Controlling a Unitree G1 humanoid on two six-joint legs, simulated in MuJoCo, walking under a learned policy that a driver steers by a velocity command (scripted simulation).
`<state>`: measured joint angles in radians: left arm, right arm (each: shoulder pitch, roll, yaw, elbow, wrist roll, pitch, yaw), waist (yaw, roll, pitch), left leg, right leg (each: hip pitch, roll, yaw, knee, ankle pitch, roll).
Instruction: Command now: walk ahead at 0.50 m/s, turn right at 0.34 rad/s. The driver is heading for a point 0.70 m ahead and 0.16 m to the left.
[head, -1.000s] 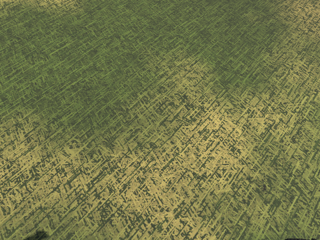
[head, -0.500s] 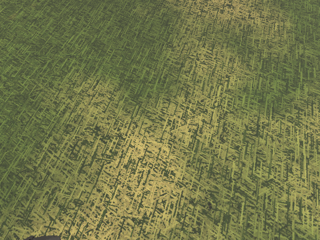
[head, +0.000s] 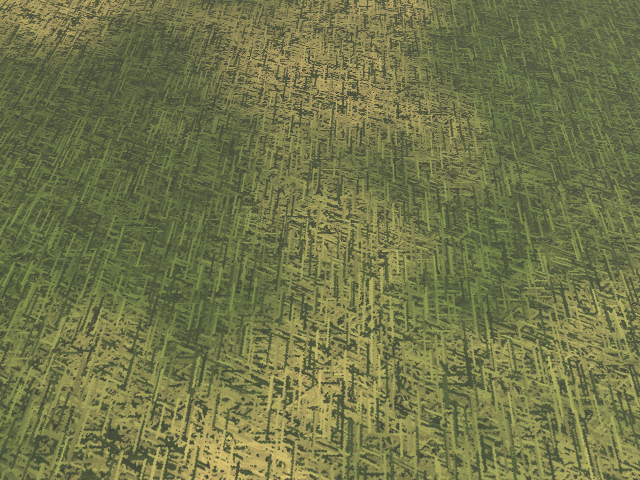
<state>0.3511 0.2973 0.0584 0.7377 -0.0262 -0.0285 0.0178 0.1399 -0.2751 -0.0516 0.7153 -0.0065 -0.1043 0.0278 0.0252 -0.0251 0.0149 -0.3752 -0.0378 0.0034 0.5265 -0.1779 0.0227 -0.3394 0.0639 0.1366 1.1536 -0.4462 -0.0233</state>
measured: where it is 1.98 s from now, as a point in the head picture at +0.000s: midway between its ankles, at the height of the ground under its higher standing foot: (280, 376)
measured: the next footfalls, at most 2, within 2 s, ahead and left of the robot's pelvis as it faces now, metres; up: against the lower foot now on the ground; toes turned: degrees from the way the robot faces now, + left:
right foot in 0.36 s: +0.34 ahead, -0.16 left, +0.00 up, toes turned +4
left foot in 0.86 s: +0.57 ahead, +0.16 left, +0.00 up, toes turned +23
